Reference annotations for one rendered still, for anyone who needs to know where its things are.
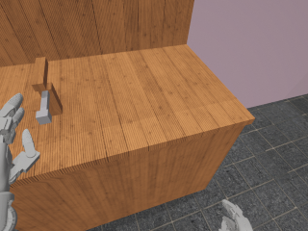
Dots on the counter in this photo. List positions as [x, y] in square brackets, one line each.
[138, 119]

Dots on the left robot hand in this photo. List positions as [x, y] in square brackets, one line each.
[10, 117]

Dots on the tap lever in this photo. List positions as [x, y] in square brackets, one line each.
[43, 116]

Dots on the left robot forearm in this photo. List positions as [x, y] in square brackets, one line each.
[8, 215]

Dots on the right robot hand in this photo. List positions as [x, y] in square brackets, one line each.
[241, 223]

